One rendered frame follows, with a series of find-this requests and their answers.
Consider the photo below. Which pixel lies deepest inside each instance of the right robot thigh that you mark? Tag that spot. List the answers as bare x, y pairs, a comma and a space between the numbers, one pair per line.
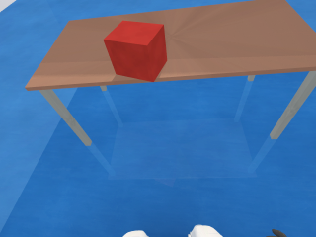
204, 231

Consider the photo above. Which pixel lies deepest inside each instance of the carton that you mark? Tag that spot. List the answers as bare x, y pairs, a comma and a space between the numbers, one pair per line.
137, 49

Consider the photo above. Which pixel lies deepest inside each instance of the table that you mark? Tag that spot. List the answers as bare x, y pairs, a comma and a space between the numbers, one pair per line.
246, 38

